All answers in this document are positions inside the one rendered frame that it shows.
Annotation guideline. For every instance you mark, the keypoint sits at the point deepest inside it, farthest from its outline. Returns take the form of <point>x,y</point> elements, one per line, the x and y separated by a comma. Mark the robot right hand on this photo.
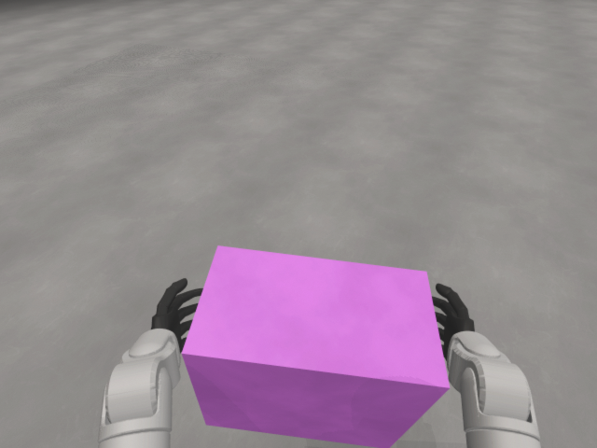
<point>456,318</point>

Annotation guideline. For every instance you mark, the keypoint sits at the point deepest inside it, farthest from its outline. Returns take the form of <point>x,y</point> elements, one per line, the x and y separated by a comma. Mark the robot left hand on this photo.
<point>168,316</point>

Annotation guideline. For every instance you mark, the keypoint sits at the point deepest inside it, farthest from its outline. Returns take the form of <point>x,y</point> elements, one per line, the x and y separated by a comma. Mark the right robot forearm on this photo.
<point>497,403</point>

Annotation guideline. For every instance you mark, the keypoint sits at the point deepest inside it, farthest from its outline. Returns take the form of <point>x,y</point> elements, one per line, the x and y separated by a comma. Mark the left robot forearm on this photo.
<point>137,401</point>

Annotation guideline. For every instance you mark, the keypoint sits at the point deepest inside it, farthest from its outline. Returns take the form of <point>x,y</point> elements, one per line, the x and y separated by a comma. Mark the carton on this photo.
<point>314,348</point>

